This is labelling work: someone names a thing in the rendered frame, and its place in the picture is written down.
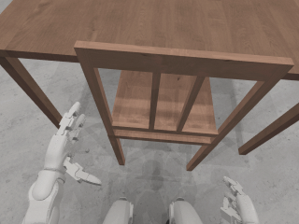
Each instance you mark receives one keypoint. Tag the right robot shin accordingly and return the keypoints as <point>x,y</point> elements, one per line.
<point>179,199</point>

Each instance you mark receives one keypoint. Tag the table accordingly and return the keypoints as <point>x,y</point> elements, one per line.
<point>49,29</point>

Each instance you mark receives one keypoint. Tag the right robot thigh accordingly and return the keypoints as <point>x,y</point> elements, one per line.
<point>181,212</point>

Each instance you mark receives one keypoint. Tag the left robot hand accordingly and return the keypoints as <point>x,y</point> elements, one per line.
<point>63,143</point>

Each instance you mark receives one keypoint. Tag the right robot hand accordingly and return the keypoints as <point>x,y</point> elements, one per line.
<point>242,210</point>

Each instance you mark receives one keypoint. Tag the left robot forearm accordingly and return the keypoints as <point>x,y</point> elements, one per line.
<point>44,198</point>

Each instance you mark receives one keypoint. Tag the chair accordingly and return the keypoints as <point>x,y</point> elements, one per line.
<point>164,94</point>

